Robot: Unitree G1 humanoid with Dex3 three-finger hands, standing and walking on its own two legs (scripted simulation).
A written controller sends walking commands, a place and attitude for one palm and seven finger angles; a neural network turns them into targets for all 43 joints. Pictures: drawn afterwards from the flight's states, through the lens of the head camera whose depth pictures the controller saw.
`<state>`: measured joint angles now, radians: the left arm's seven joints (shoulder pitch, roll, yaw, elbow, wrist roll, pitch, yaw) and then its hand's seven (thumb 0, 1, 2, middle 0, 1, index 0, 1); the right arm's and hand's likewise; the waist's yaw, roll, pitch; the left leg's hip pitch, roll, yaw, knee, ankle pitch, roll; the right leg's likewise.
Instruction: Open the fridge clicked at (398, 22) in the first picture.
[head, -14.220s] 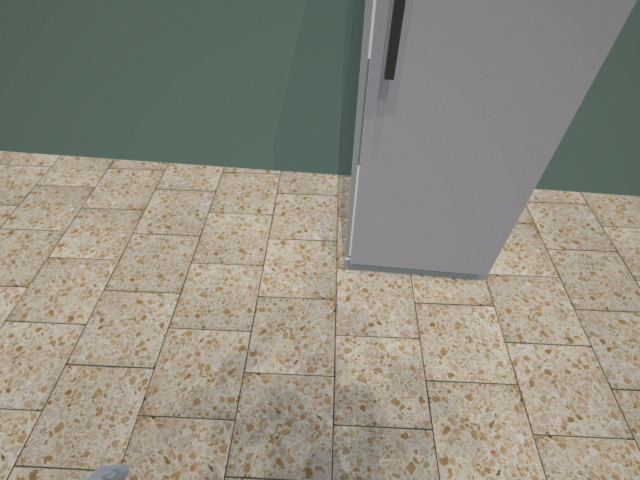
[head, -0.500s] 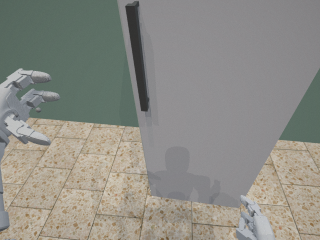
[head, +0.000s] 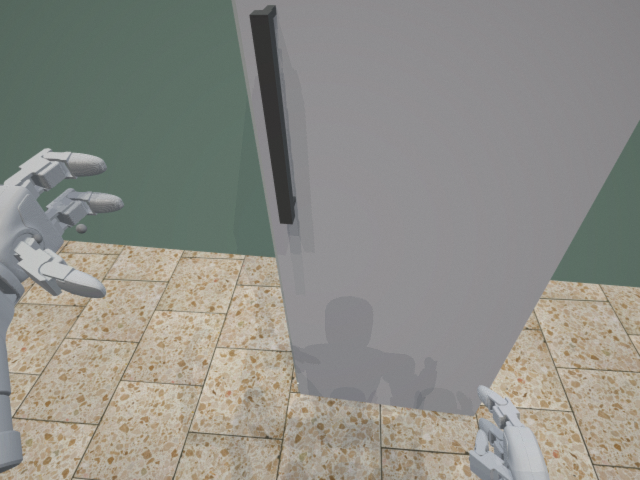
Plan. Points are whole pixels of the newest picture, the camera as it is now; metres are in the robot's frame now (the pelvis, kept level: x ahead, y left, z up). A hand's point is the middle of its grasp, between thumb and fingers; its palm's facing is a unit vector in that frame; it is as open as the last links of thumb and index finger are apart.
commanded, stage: move the hooked fingers beside the handle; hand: left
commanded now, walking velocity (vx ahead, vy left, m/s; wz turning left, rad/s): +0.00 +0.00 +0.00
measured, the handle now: (280, 129) +0.51 +0.12 +0.22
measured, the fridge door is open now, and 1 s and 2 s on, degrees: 0 0 0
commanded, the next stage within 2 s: none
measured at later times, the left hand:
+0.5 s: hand (129, 206) +0.33 +0.25 +0.22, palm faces +0.04 -1.00 -0.07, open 14.0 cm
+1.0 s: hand (178, 186) +0.37 +0.22 +0.22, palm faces +0.00 -1.00 -0.04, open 14.0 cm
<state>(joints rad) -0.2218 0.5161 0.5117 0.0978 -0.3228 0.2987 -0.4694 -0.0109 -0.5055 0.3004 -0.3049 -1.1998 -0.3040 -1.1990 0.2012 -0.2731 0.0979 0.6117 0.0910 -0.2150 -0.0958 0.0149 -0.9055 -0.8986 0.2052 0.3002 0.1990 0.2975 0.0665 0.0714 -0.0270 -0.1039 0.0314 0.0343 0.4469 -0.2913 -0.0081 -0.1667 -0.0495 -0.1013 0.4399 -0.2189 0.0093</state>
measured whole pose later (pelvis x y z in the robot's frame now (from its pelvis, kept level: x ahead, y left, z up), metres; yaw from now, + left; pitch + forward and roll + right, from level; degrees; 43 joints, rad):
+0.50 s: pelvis +0.00 +0.00 +0.00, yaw +0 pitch -2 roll +0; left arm -0.35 0.46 0.43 0.18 -0.27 0.30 -0.39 -0.01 -0.50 0.30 -0.30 -1.20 -0.30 -1.20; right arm 0.21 -0.27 0.09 0.62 0.09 -0.19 -0.10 0.01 -0.91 -0.90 0.21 0.30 0.20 0.30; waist 0.04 0.06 -0.03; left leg -0.12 0.03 0.04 0.44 -0.29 0.00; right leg -0.19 -0.05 -0.09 0.44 -0.21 0.01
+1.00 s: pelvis +0.00 +0.00 +0.00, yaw +0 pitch -1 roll +0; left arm -0.53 0.41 0.33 0.36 -0.23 0.28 -0.31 -0.01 -0.51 0.30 -0.30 -1.20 -0.30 -1.20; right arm 0.21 -0.27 0.08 0.64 0.09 -0.15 -0.11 0.01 -0.91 -0.90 0.21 0.30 0.20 0.30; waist 0.03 0.06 -0.03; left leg -0.14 0.03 0.04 0.44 -0.28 -0.01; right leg -0.21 -0.05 -0.09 0.44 -0.21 0.01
